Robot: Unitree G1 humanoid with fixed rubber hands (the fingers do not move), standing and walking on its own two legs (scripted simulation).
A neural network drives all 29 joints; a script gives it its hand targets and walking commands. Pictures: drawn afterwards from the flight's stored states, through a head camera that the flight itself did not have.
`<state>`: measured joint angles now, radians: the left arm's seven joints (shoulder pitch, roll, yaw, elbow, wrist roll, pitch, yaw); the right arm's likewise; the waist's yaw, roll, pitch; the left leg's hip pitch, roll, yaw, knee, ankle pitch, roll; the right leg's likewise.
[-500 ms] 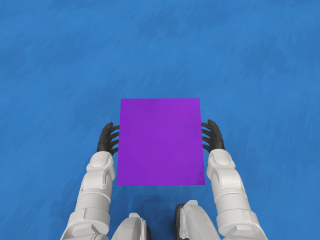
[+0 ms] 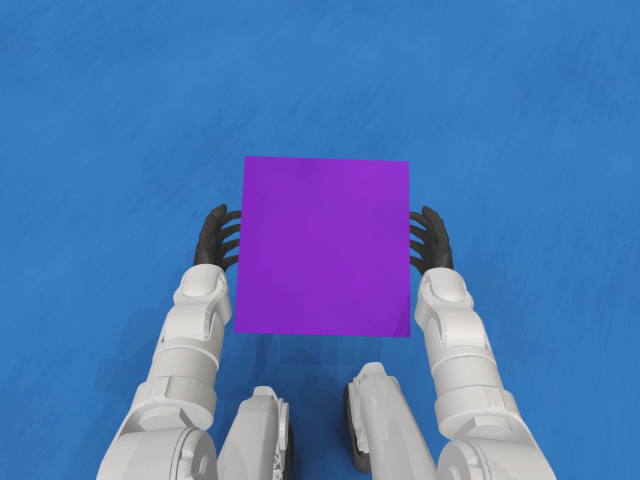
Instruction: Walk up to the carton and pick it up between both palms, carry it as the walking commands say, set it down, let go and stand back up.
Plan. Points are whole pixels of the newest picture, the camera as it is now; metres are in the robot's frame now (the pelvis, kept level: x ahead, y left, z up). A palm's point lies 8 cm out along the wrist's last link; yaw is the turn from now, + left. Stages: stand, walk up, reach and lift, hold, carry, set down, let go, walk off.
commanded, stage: set down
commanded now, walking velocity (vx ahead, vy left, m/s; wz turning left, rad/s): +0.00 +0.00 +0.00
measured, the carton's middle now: (322, 257) +0.42 -0.02 -0.14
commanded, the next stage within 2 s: none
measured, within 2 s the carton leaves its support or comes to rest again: neither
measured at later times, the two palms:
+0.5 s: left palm (224, 255) +0.44 +0.12 -0.14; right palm (415, 261) +0.41 -0.17 -0.14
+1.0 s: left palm (236, 256) +0.46 +0.12 -0.22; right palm (403, 264) +0.43 -0.17 -0.23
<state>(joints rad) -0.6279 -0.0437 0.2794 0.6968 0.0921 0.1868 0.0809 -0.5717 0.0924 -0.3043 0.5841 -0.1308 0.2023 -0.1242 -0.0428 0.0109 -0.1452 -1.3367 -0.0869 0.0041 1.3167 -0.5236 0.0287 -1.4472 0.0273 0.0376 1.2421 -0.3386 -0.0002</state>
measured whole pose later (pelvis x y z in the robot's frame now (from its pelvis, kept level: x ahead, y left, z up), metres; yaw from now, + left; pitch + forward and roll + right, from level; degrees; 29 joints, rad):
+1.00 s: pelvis -0.03 +0.00 -0.13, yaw +1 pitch +39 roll +2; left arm -1.08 0.11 0.24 0.90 0.01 0.22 0.12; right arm -0.97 -0.03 -0.34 0.73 -0.07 0.24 -0.17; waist -0.05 0.01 -0.02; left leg -1.85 -0.10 0.04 1.80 -0.62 0.03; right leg -1.97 0.03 0.04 1.70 -0.40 0.01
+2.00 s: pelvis -0.05 +0.00 -0.25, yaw +3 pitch +32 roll +0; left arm -1.49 0.28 0.12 0.89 -0.09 0.28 0.17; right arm -1.51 -0.26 -0.22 0.87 0.08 0.33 -0.17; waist -0.11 -0.04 0.53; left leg -2.08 -0.15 0.03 2.21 -0.68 0.01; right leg -2.19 0.03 0.02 2.08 -0.44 0.02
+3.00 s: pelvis -0.04 +0.00 -0.27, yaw +3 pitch +30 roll -3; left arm -1.55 0.25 0.14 1.06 -0.02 0.20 0.14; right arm -1.50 -0.30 -0.25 1.08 0.14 0.19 -0.12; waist -0.09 0.00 0.51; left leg -2.12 -0.17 0.01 2.31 -0.71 0.01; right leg -2.21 0.02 0.00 2.17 -0.48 0.04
